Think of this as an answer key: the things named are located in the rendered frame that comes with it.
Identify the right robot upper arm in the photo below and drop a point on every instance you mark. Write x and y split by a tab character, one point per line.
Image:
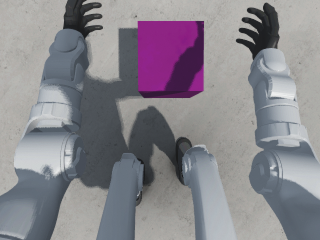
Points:
290	183

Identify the robot right forearm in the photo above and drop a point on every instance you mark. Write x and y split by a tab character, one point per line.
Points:
276	105

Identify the robot left forearm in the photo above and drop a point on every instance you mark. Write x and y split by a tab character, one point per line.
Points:
61	87

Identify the carton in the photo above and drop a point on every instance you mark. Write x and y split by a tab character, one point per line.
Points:
170	58

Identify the right robot hand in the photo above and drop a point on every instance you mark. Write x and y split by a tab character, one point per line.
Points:
268	36

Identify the left robot hand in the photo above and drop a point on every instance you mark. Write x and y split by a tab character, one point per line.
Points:
75	19

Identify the robot left foot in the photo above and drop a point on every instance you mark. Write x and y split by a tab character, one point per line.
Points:
139	199

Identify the right robot shin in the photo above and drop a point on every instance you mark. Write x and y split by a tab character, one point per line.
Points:
200	147

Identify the left robot upper arm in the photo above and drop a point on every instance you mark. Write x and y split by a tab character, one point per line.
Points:
45	163

